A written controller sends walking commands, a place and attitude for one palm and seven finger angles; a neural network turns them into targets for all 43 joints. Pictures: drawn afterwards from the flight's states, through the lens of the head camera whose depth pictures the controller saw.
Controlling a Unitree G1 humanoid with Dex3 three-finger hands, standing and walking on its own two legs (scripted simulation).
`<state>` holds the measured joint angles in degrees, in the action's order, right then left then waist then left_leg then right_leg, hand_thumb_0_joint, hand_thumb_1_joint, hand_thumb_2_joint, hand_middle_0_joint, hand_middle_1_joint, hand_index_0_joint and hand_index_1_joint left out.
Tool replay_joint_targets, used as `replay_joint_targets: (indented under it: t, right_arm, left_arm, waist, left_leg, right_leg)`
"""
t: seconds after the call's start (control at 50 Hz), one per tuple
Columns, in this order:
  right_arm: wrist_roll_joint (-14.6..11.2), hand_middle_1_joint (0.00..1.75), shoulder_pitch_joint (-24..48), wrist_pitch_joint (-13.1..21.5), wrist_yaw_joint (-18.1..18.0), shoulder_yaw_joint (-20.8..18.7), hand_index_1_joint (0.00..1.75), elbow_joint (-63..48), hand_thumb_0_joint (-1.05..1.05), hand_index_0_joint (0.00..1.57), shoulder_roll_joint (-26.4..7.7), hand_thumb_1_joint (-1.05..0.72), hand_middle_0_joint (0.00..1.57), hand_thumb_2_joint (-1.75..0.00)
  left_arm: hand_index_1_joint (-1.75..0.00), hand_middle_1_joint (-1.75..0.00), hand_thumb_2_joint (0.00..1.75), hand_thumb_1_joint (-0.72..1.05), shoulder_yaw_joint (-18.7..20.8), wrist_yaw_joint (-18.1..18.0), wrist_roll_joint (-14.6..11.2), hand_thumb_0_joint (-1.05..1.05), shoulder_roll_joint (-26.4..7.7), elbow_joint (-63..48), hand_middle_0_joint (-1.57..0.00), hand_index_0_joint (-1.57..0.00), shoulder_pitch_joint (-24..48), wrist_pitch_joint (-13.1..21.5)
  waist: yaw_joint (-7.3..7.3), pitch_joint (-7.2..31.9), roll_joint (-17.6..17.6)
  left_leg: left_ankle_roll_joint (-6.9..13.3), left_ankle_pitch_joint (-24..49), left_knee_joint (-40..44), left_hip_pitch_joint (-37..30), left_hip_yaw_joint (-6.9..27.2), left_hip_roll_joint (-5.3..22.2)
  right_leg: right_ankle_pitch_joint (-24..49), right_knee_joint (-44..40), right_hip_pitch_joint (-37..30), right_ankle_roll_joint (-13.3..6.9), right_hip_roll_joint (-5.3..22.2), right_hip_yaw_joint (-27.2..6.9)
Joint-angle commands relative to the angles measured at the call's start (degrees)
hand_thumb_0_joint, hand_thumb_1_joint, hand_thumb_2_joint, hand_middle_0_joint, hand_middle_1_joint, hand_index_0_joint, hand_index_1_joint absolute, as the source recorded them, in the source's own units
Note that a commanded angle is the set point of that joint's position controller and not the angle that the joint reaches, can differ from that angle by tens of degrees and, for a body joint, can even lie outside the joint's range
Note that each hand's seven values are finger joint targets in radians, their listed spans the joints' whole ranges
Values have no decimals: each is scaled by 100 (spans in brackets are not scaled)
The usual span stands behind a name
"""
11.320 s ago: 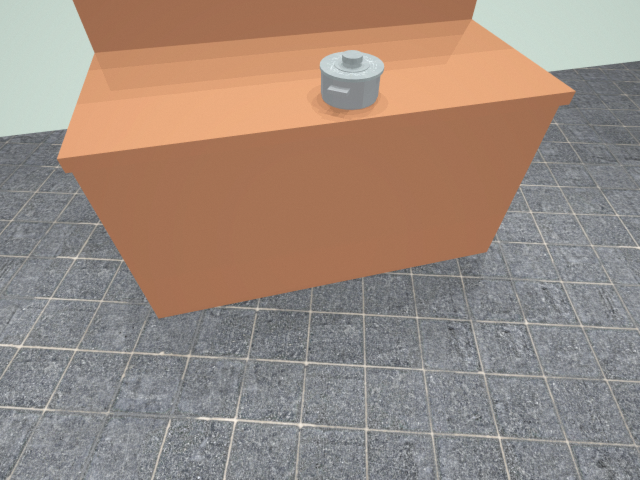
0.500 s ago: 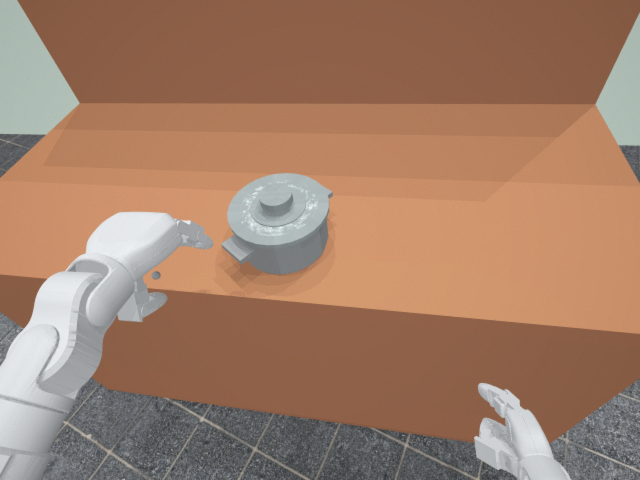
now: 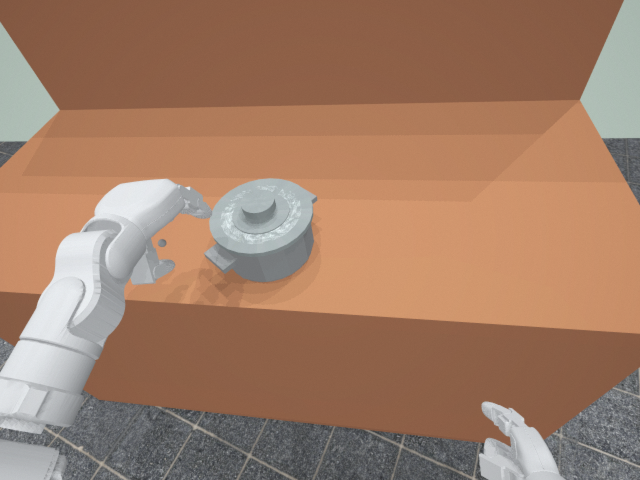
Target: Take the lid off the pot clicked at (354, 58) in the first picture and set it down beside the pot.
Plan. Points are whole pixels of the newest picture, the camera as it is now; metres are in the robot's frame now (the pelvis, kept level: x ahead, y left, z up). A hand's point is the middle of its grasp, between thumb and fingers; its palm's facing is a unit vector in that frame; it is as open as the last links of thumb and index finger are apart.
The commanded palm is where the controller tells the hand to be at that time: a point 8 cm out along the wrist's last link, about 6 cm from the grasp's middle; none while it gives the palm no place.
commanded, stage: move the open hand above the knob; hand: left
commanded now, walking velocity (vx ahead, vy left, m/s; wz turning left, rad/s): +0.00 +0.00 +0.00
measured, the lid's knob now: (258, 204) +0.49 +0.14 +0.06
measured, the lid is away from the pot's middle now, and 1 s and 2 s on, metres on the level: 0.00 0.00 0.00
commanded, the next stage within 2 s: lower the open fingers around the knob in 1.80 s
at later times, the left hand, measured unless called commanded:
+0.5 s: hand (208, 200) +0.42 +0.17 +0.14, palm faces -0.20 -0.01 -0.98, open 10.1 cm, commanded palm +0.40 +0.17 +0.20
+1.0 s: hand (246, 186) +0.46 +0.13 +0.13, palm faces -0.29 +0.00 -0.96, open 10.1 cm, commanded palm +0.46 +0.15 +0.20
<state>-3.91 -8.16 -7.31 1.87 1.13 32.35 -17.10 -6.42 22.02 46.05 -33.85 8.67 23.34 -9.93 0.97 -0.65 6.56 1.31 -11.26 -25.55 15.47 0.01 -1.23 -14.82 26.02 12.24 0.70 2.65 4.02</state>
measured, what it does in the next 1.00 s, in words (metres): stands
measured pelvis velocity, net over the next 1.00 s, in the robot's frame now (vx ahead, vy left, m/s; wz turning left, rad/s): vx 0.02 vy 0.00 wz -0.02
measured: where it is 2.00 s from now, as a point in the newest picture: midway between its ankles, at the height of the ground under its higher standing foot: outside the picture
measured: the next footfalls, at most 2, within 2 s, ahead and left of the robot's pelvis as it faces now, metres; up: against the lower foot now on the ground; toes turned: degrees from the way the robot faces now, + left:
none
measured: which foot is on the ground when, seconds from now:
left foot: down 0.00-1.00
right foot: down 0.00-1.00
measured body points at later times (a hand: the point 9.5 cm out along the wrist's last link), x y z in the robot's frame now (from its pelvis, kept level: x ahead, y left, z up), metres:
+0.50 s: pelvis +0.01 +0.00 +0.00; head +0.03 -0.04 +0.45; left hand +0.42 +0.17 +0.20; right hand +0.17 -0.24 -0.12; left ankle +0.02 +0.11 -0.74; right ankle -0.01 -0.13 -0.74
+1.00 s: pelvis +0.02 +0.00 +0.00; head +0.06 -0.04 +0.44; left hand +0.47 +0.13 +0.18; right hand +0.13 -0.26 -0.14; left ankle +0.02 +0.11 -0.74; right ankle -0.01 -0.13 -0.74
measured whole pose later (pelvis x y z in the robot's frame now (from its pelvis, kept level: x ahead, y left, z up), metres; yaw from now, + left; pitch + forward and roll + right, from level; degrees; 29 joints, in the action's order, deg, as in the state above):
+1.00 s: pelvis +0.02 +0.00 +0.00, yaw -1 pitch +5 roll +0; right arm -4.1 -11.7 -8.1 0.1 0.8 36.1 -17.0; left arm -15.2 21.4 50.0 -26.7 31.9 46.6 -11.0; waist -3.1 0.7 5.1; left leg 1.3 -13.3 -26.7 18.1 -1.1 -1.0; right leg -16.8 27.9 15.7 0.6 2.5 2.8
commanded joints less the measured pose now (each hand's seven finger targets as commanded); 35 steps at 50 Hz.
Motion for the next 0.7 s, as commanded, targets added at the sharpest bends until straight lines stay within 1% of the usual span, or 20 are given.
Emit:
replay_joint_targets:
  t: [0.0, 0.06, 0.08, 0.16, 0.2, 0.22, 0.28, 0.32, 0.36, 0.38, 0.42, 0.46, 0.5, 0.52, 0.56, 0.6, 0.62, 0.64, 0.66, 0.68]
  right_arm:
    - [0, 30, 909, 234, -102, -232, 30, -928, 0, 20, -579, -90, 20, -90]
    - [83, 30, 666, 357, -233, -198, 30, -742, 0, 20, -623, -90, 20, -90]
    - [89, 30, 665, 382, -251, -113, 30, -758, 0, 20, -429, -90, 20, -90]
    - [-72, 30, 564, 266, -22, -215, 30, -727, 0, 20, -489, -90, 20, -90]
    - [-108, 30, 705, 201, 81, -231, 30, -851, 0, 20, -520, -90, 20, -90]
    - [-109, 30, 764, 171, 97, -249, 30, -909, 0, 20, -523, -90, 20, -90]
    - [-57, 30, 840, 138, -4, -224, 30, -921, 0, 20, -534, -90, 20, -90]
    - [-21, 30, 712, 185, -152, -193, 30, -763, 0, 20, -545, -90, 20, -90]
    - [20, 30, 505, 254, -271, -177, 30, -608, 0, 20, -623, -90, 20, -90]
    - [31, 30, 480, 303, -312, -108, 30, -610, 0, 20, -459, -90, 20, -90]
    - [-34, 30, 423, 249, -283, -98, 30, -492, 0, 20, -443, -90, 20, -90]
    - [-101, 30, 376, 199, -145, -186, 30, -511, 0, 20, -492, -90, 20, -90]
    - [-125, 30, 467, 157, -43, -199, 30, -625, 0, 20, -518, -90, 20, -90]
    - [-127, 30, 533, 127, -21, -202, 30, -658, 0, 20, -540, -90, 20, -90]
    - [-95, 30, 579, 90, -46, -243, 30, -691, 0, 20, -566, -90, 20, -90]
    - [-53, 30, 479, 138, -143, -243, 30, -661, 0, 20, -563, -90, 20, -90]
    - [-31, 30, 398, 214, -200, -231, 30, -656, 0, 20, -555, -90, 20, -90]
    - [-25, 30, 317, 244, -263, -196, 30, -568, 0, 20, -534, -90, 20, -90]
    - [1, 30, 156, 259, -306, -225, 30, -497, 0, 20, -606, -90, 20, -90]
    - [-1, 30, 99, 275, -326, -169, 30, -451, 0, 20, -513, -90, 20, -90]
  left_arm:
    - [-8, -8, 142, -29, 657, -117, 257, 0, -1681, -1649, -83, -83, 2984, 162]
    - [-8, -8, 142, -29, 1888, -353, 296, 0, -2952, -1497, -83, -83, 3287, 402]
    - [-8, -8, 142, -29, 1602, -381, 305, 0, -2531, -1255, -83, -83, 3205, 454]
    - [-8, -8, 142, -29, 301, -352, -24, 0, -570, 180, -83, -83, 1874, 139]
    - [-8, -8, 142, -29, -324, -225, -1, 0, -47, 40, -83, -83, 1801, -56]
    - [-8, -8, 142, -29, -436, -195, 56, 0, -23, -308, -83, -83, 2077, -103]
    - [-8, -8, 142, -29, -14, -195, 335, 0, -914, -1035, -83, -83, 3458, -91]
    - [-8, -8, 142, -29, 512, -288, 463, 0, -1694, -980, -83, -83, 4350, -37]
    - [-8, -8, 142, -29, 1301, -451, 421, 0, -2527, -626, -83, -83, 4513, 107]
    - [-8, -8, 142, -29, 1013, -474, 436, 0, -2139, -437, -83, -83, 4476, 173]
    - [-8, -8, 142, -29, 431, -493, 287, 0, -1231, 656, -83, -83, 3775, 84]
    - [-8, -8, 142, -29, -170, -447, 180, 0, -310, 1185, -83, -83, 3238, -95]
    - [-8, -8, 142, -29, -488, -349, 219, 0, -26, 1175, -83, -83, 3167, -243]
    - [-8, -8, 142, -29, -656, -301, 279, 0, 59, 1051, -83, -83, 3415, -290]
    - [-8, -8, 142, -29, -585, -242, 393, 0, -198, 510, -83, -83, 4268, -312]
    - [-8, -8, 142, -29, -76, -255, 528, 0, -1021, 1, -83, -83, 5332, -192]
    - [-8, -8, 142, -29, 244, -294, 526, 0, -1417, -109, -83, -83, 5558, -84]
    - [-8, -8, 142, -29, 294, -319, 517, 0, -1465, 236, -83, -83, 5587, -25]
    - [-8, -8, 142, -29, 739, -386, 438, 0, -1888, 350, -83, -83, 5438, 64]
    - [-8, -8, 142, -29, 521, -410, 464, 0, -1595, 762, -83, -83, 5279, 96]
  waist:
    - [-154, 1844, -552]
    - [10, 2398, -186]
    - [47, 2545, -244]
    - [-89, 1422, -538]
    - [-111, 1377, -710]
    - [-146, 1499, -730]
    - [-216, 2055, -712]
    - [-230, 2245, -514]
    - [-149, 2399, -439]
    - [-137, 2573, -411]
    - [-180, 1891, -618]
    - [-247, 1574, -719]
    - [-214, 1621, -712]
    - [-282, 1651, -685]
    - [-376, 1978, -699]
    - [-387, 2550, -601]
    - [-345, 2832, -484]
    - [-374, 2804, -596]
    - [-322, 2823, -627]
    - [-320, 2698, -715]
  left_leg:
    - [197, 1105, 151, -1118, 163, -171]
    - [237, 1596, 44, -1270, 252, -171]
    - [229, 1881, 109, -1237, 220, -188]
    - [126, 1591, 93, -884, 130, -102]
    - [102, 1280, 140, -801, 32, -114]
    - [125, 1213, 124, -866, 28, -122]
    - [199, 1165, 82, -1062, 85, -180]
    - [228, 1211, 70, -1175, 175, -204]
    - [250, 1340, 53, -1151, 199, -173]
    - [245, 1557, 98, -1206, 159, -187]
    - [180, 1379, 132, -895, 106, -134]
    - [160, 1302, 83, -832, 88, -103]
    - [138, 1211, 80, -799, 26, -119]
    - [139, 1155, 54, -801, 15, -140]
    - [208, 1195, -55, -942, 51, -167]
    - [263, 1381, -68, -1214, 119, -193]
    - [287, 1539, -72, -1347, 163, -207]
    - [303, 1605, -74, -1323, 153, -215]
    - [317, 1667, -81, -1288, 165, -174]
    - [304, 1712, -31, -1159, 122, -191]
  right_leg:
    - [1421, -286, -308, -181, -293, -73]
    - [1820, -146, -684, -236, -277, -147]
    - [1945, -100, -850, -220, -272, -113]
    - [1684, -141, -34, -219, -297, 42]
    - [1522, -167, 28, -182, -293, 52]
    - [1491, -184, 27, -185, -290, 41]
    - [1520, -155, -245, -195, -291, -71]
    - [1572, -125, -339, -206, -292, -114]
    - [1736, -107, -558, -229, -286, -166]
    - [1861, -52, -662, -218, -289, -146]
    - [1699, -84, -268, -209, -271, -38]
    - [1540, -87, 115, -231, -302, 29]
    - [1511, -75, 118, -212, -287, 22]
    - [1532, -76, 154, -214, -289, 19]
    - [1642, -81, 77, -230, -277, -54]
    - [1868, -25, -224, -223, -281, -136]
    - [2028, 14, -398, -224, -277, -170]
    - [2121, 28, -417, -216, -286, -168]
    - [2201, -6, -508, -221, -280, -172]
    - [2249, 20, -535, -201, -289, -149]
